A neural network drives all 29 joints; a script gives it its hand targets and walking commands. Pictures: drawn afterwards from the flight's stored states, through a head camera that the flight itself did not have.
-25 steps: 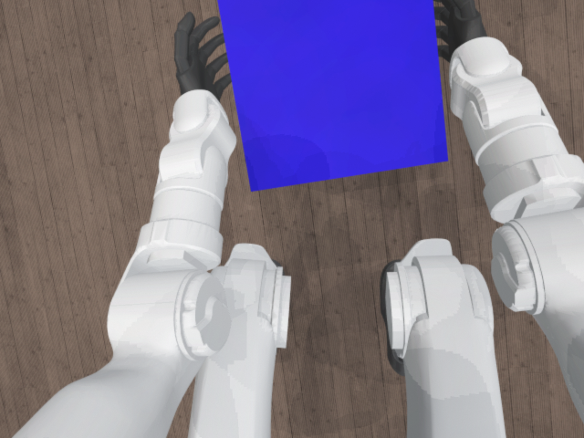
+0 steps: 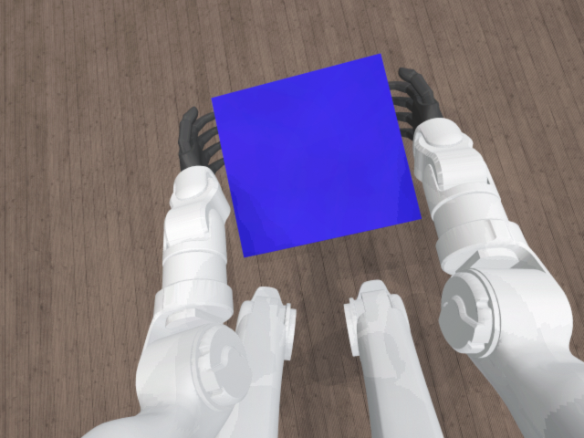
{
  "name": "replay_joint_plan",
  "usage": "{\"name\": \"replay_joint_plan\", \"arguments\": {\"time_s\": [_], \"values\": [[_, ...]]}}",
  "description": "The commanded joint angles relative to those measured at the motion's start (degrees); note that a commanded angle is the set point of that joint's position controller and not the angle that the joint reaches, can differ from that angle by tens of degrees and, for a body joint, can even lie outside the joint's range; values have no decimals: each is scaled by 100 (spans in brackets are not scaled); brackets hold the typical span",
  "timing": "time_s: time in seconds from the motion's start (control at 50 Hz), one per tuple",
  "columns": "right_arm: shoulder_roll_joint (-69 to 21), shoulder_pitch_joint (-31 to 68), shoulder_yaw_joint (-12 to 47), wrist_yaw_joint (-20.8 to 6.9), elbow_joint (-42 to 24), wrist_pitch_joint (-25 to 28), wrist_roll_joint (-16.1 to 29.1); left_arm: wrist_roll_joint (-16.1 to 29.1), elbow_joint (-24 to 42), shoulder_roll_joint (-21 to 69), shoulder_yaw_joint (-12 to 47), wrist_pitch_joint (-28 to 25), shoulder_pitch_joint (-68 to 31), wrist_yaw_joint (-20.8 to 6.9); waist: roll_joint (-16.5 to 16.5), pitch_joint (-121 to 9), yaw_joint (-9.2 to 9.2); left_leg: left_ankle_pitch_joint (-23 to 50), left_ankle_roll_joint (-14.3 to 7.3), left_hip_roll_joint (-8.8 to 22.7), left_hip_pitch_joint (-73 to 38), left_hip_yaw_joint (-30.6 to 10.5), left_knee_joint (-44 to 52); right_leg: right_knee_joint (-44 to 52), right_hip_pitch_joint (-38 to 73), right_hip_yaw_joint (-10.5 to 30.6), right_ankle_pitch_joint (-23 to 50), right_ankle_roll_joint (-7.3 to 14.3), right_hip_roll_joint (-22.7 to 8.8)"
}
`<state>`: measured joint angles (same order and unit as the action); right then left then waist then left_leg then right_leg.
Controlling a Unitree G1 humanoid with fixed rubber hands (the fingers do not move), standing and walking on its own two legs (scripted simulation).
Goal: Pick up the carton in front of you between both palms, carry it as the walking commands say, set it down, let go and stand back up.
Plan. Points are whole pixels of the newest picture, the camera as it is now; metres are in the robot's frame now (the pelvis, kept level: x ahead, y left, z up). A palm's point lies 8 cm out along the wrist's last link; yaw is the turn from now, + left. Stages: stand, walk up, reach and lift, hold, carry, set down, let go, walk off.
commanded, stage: reach and lift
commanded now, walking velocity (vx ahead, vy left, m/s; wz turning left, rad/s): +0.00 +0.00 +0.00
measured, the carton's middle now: (316, 175) +0.48 -0.02 -0.15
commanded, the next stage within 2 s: none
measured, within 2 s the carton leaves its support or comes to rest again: neither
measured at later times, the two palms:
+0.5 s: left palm (129, 147) +0.44 +0.14 +0.10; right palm (478, 104) +0.45 -0.16 +0.09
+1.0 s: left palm out of the picture +0.42 +0.15 +0.25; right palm out of the picture +0.40 -0.15 +0.24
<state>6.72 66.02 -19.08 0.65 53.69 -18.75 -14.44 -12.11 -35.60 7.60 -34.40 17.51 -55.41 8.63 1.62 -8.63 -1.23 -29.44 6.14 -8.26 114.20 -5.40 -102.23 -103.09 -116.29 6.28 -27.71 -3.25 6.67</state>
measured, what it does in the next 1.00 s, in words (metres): rises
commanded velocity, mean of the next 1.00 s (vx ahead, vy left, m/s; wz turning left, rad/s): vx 0.00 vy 0.00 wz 0.00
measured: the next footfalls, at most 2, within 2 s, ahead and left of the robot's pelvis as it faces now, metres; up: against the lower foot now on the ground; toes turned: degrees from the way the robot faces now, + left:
none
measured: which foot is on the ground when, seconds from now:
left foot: down 0.00-1.00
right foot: down 0.00-1.00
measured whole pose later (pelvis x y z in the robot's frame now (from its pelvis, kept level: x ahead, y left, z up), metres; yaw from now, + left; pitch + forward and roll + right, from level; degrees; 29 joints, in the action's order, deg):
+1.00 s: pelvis +0.10 +0.01 +0.26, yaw -2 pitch +12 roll +0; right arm -6.8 18.1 -14.7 4.3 31.9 -21.6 -11.5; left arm -11.1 -29.7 9.4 -17.3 20.7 -17.9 6.0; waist 0.8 -9.8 -0.2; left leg -19.4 1.1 -4.2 34.7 -8.8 -41.9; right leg -41.3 -35.4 8.5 -18.2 -1.5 3.7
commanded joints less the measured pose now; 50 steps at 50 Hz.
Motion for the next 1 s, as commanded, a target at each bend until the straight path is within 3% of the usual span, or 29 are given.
{"name": "replay_joint_plan", "arguments": {"time_s": [0.0, 0.08, 0.22, 0.48, 0.76, 0.98], "values": [[-6405, 2432, 2363, -1388, -863, 206, 1127, 1111, 60, 5802, 3965, 13, -3846, -1570, -236, -6193, 153, 1144, -169, -347, -3145, 1176, 1394, 1546, 4353, -1029, 1266, 283, 303], [-6548, 2400, 3148, -1282, -1690, 217, 1560, 1392, 270, 5955, 4521, 11, -3289, -1548, -407, -6435, 112, 1438, -165, -346, -3571, 1075, 1665, 1792, 5084, -985, 1629, 203, 312], [-6784, 1656, 3550, -1147, -1890, 177, 1653, 1439, 150, 5966, 4749, 17, -2373, -1582, -715, -5799, 68, 1231, -277, -314, -4091, 881, 2334, 2490, 5812, -866, 1466, 131, 302], [-7013, 270, 3037, -1162, -1366, 383, 1227, 1059, -193, 6066, 4659, -155, -1194, -1680, -184, -4204, 108, 1243, -350, -171, -5640, 545, 3884, 3949, 6764, -530, 1368, 280, 228], [-7186, -1011, 3525, -1229, -1999, 250, 1198, 872, -54, 6133, 4938, -28, 380, -1819, -304, -3304, 88, 2265, -472, 50, -7827, 168, 5612, 5649, 8764, -273, 2320, 246, 62], [-7170, -1923, 3917, -1303, -2771, -381, 1401, 1018, 471, 6227, 5341, 667, 1427, -2022, -147, -2228, 147, 3408, -465, 235, -9764, -61, 7078, 7098, 10386, -106, 3294, 253, -75]]}}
